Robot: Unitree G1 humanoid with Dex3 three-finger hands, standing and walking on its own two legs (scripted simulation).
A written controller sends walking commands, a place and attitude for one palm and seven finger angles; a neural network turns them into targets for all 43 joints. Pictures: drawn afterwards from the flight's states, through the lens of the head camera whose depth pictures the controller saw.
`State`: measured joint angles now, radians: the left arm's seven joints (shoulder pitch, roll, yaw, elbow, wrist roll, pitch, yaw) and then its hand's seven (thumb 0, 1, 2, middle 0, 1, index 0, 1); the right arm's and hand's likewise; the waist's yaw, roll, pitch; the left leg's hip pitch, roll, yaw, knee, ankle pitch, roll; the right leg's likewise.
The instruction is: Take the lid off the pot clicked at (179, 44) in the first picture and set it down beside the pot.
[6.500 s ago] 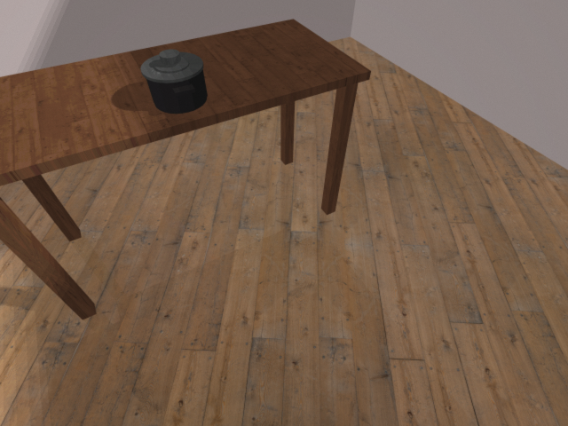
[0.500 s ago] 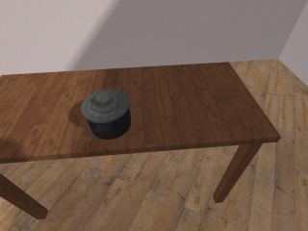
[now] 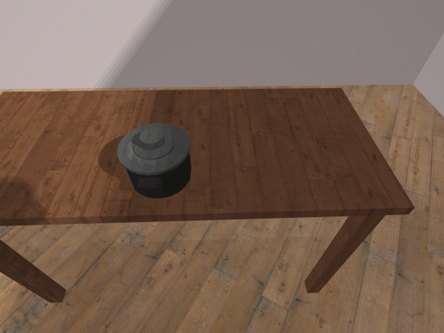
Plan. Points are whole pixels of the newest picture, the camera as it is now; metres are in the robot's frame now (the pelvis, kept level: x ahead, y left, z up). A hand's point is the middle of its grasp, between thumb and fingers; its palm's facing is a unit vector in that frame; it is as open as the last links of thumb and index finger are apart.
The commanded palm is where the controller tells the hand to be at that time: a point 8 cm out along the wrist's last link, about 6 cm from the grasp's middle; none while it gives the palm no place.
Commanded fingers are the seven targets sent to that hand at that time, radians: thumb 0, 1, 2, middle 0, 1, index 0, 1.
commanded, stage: come to a stop and stand still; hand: left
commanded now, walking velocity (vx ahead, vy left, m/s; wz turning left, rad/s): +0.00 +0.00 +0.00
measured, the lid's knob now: (152, 138) +0.49 +0.20 +0.07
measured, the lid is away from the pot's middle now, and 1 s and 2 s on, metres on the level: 0.00 0.00 0.00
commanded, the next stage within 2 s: look again from close up in 0.50 s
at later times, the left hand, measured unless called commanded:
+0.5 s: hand out of the picture -0.01 +0.19 -0.18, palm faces +0.05 -0.98 -0.20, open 7.4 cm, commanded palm none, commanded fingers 0.00 0.90 0.90 -0.20 -0.30 -0.20 -0.30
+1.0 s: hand out of the picture +0.01 +0.24 -0.17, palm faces +0.01 -0.97 -0.24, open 7.4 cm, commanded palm none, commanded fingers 0.00 0.90 0.90 -0.20 -0.30 -0.20 -0.30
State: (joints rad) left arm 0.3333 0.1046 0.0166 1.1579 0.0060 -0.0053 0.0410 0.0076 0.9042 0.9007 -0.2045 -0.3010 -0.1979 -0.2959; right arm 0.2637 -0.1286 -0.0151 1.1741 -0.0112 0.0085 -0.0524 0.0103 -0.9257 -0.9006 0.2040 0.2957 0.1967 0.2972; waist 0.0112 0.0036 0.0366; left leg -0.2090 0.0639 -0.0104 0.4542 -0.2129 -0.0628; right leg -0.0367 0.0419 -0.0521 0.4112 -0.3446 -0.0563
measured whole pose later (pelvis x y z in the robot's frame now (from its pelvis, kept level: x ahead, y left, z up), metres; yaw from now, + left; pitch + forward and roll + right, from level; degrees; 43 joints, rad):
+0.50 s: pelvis +0.01 +0.02 +0.00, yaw +0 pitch -2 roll +1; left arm 0.29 0.15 0.02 1.14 0.01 0.00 0.04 0.01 0.90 0.90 -0.20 -0.30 -0.20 -0.30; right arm 0.24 -0.15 -0.01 1.15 -0.01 0.00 -0.04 0.00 -0.92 -0.90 0.20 0.30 0.20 0.30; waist 0.01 -0.01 0.04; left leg -0.19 0.03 0.01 0.43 -0.21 -0.03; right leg -0.02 0.00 -0.04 0.40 -0.34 -0.02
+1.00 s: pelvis -0.03 +0.05 -0.01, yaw -1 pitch -2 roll -1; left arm 0.25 0.17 0.00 1.02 0.01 -0.01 0.05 0.01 0.90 0.90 -0.20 -0.30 -0.20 -0.30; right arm 0.20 -0.18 -0.03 1.03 -0.02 0.01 -0.01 0.00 -0.92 -0.90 0.20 0.30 0.20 0.30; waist -0.01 0.03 0.07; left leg -0.30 0.01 0.03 0.56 -0.23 0.02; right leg -0.13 -0.02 -0.02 0.52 -0.35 0.02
